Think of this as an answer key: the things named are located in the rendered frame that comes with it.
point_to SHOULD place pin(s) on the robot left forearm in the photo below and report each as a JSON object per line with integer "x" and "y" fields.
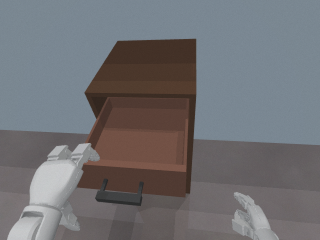
{"x": 37, "y": 222}

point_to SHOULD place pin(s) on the handle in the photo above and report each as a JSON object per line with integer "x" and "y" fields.
{"x": 119, "y": 197}

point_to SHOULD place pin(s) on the left robot hand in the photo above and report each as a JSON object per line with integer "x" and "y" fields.
{"x": 56, "y": 179}

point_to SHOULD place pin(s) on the cabinet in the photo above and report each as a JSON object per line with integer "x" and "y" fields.
{"x": 163, "y": 68}

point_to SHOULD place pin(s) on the robot right forearm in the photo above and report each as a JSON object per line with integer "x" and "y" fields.
{"x": 264, "y": 234}

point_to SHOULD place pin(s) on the right robot hand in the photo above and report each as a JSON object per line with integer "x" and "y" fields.
{"x": 246, "y": 223}

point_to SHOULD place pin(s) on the drawer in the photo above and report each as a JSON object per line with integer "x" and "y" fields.
{"x": 139, "y": 139}

